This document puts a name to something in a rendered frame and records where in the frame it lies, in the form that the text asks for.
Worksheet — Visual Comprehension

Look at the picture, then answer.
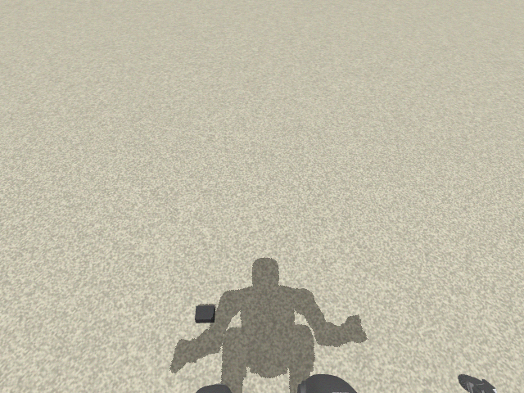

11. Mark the right robot hand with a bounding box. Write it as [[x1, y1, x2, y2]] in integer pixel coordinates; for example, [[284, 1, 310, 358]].
[[458, 374, 497, 393]]

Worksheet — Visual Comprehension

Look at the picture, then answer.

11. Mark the small box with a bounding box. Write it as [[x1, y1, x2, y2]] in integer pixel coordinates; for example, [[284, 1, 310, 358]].
[[195, 305, 215, 323]]

